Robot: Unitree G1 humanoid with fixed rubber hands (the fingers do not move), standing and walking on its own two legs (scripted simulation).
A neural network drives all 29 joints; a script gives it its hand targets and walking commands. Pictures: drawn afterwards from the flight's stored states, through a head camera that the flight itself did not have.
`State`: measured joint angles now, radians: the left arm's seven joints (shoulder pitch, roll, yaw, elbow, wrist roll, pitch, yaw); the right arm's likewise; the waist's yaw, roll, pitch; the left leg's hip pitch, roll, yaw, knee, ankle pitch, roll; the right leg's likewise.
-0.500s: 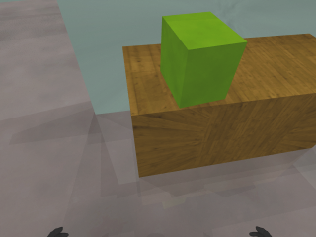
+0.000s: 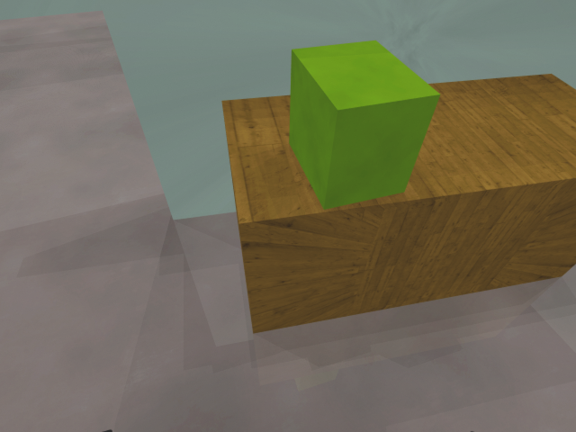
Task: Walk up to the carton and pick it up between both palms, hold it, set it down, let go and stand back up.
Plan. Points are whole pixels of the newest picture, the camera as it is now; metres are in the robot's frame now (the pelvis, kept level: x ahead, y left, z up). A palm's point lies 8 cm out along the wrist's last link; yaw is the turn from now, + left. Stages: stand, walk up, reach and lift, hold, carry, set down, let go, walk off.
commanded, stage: stand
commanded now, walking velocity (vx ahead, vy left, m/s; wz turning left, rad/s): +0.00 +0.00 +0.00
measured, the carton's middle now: (350, 123) +0.83 -0.14 -0.02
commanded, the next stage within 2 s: walk up in 0.78 s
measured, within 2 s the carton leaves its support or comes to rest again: neither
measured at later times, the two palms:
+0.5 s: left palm out of the picture +0.08 +0.30 -0.11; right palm out of the picture +0.09 -0.29 -0.10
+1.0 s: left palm out of the picture +0.09 +0.30 -0.11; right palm out of the picture +0.09 -0.29 -0.10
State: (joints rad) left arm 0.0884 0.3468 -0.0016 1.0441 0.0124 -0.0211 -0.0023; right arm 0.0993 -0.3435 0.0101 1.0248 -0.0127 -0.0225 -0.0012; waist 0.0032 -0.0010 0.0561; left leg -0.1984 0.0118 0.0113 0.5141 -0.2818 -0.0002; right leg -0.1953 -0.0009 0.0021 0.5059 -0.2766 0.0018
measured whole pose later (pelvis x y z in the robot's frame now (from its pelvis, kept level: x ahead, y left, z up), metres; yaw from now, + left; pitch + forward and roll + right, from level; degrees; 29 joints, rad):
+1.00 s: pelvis +0.00 +0.00 +0.01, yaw +0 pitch -2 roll +0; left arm 0.10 0.36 0.01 1.10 0.02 -0.01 -0.01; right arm 0.10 -0.34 0.00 1.09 -0.01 -0.02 0.00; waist 0.00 -0.01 0.05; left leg -0.12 0.01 0.02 0.37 -0.21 0.00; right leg -0.12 0.00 0.01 0.37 -0.22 0.00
